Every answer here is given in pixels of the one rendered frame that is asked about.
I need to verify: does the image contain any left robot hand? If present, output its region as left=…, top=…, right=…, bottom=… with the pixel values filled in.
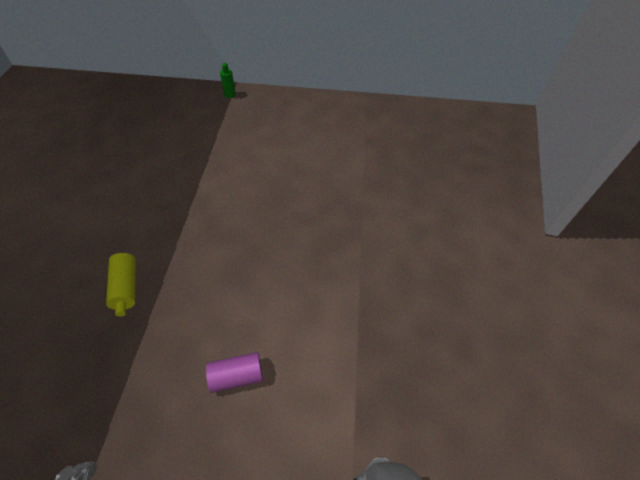
left=55, top=462, right=97, bottom=480

